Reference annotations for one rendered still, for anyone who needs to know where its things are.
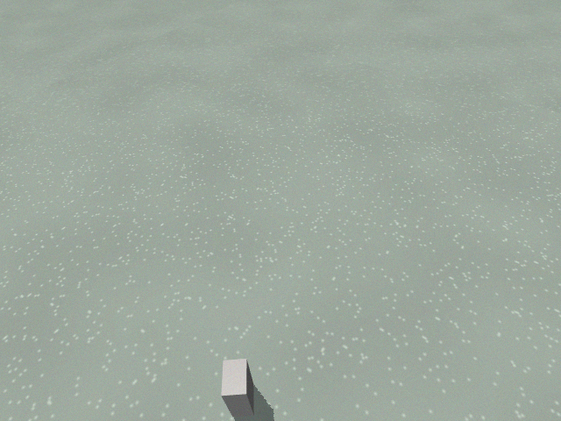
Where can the carton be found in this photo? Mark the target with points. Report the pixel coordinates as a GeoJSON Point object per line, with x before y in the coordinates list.
{"type": "Point", "coordinates": [237, 388]}

